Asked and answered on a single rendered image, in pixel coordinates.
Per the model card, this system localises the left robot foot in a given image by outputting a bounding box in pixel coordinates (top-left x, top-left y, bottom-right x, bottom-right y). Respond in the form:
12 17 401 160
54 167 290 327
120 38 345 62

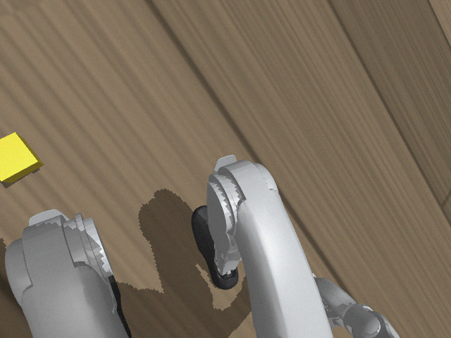
108 275 132 338

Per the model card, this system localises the right robot arm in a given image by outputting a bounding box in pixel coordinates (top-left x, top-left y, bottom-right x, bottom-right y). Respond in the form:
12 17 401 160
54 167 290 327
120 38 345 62
343 303 400 338

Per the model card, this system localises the cube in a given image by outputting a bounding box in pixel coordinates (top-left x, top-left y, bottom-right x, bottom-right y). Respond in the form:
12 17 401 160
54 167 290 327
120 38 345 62
0 132 44 183

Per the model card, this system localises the right robot foot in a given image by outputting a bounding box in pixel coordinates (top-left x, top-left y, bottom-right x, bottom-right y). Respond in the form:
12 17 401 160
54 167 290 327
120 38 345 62
191 206 238 290

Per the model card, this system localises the right robot hand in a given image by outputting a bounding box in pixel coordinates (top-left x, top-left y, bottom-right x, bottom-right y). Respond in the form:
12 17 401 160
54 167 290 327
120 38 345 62
312 273 357 330

